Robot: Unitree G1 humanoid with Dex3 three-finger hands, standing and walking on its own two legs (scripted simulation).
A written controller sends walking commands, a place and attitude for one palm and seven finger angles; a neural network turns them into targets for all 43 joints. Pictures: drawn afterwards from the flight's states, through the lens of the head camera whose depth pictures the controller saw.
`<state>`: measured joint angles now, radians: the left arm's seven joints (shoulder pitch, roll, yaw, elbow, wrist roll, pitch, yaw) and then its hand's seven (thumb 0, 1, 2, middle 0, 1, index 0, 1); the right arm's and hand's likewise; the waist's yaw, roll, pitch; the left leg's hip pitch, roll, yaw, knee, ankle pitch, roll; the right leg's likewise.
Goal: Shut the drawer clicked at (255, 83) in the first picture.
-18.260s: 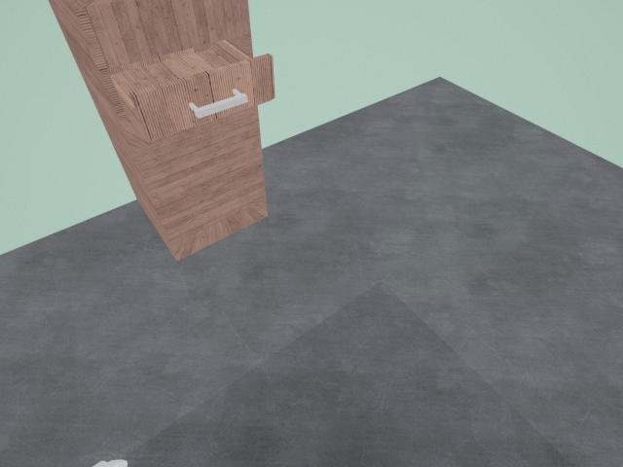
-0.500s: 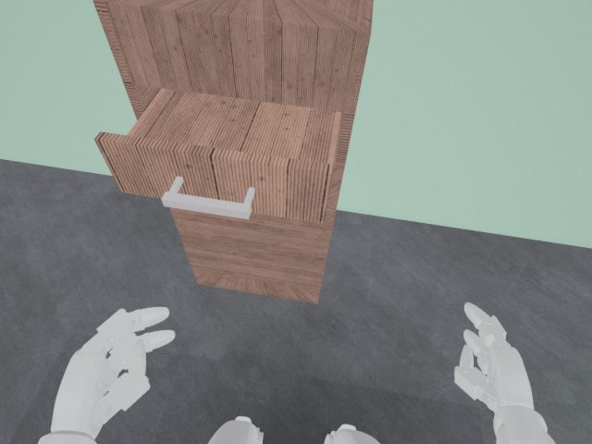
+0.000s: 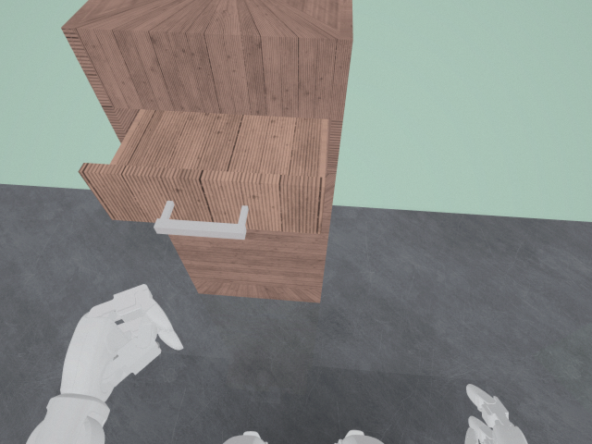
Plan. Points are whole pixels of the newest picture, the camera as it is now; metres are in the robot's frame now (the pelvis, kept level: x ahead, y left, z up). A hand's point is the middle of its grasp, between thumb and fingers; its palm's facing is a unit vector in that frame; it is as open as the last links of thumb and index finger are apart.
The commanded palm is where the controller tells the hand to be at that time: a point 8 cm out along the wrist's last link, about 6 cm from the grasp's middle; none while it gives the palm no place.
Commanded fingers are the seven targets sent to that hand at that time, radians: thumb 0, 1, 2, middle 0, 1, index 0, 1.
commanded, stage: raise the hand and make a fist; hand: left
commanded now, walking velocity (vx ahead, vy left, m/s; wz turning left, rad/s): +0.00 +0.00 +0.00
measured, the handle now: (203, 219) +0.45 +0.17 +0.00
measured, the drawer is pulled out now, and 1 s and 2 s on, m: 0.16 0.16 0.16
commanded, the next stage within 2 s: bring the fist close to the handle in 0.88 s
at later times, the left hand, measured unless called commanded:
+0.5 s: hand (175, 311) +0.25 +0.15 +0.09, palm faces -0.07 -1.00 -0.03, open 3.2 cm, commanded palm +0.24 +0.21 +0.10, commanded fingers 0.00 0.90 0.90 -1.40 -1.60 -1.40 -1.60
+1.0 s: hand (171, 311) +0.25 +0.15 +0.09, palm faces -0.02 -1.00 -0.07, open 3.3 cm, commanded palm +0.23 +0.21 +0.10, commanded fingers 0.00 0.90 0.90 -1.40 -1.60 -1.40 -1.60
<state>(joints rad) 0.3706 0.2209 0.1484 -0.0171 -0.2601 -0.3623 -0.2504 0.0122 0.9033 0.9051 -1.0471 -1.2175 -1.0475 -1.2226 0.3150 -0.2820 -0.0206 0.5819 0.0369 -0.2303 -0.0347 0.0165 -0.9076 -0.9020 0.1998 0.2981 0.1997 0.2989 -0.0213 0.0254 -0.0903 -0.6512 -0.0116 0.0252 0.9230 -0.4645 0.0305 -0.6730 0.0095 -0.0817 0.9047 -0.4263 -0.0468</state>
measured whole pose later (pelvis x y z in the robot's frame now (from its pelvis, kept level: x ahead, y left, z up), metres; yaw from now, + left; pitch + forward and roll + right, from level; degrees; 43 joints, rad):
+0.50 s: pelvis +0.01 +0.03 +0.01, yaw +0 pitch +8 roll -1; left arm 0.30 0.16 -0.05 -0.16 -0.15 -0.15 -0.09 0.01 0.90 0.90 -1.39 -1.59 -1.39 -1.59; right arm 0.25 -0.21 0.07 0.49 0.03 -0.18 -0.02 0.01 -0.91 -0.90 0.20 0.30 0.20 0.30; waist 0.01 0.04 -0.09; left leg -0.52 -0.04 0.03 0.85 -0.46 0.06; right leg -0.54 -0.01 -0.07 0.82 -0.41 -0.01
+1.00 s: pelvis +0.01 -0.01 +0.02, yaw +1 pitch +6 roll +0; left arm 0.26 0.21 0.07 -0.04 -0.20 -0.22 -0.15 0.01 0.90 0.90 -1.40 -1.60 -1.40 -1.60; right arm 0.25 -0.26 0.04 0.55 0.04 -0.20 -0.03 0.01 -0.91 -0.90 0.20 0.30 0.20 0.30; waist 0.00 0.04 -0.08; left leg -0.49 -0.01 0.01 0.80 -0.43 0.02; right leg -0.50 0.01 -0.09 0.78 -0.39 -0.05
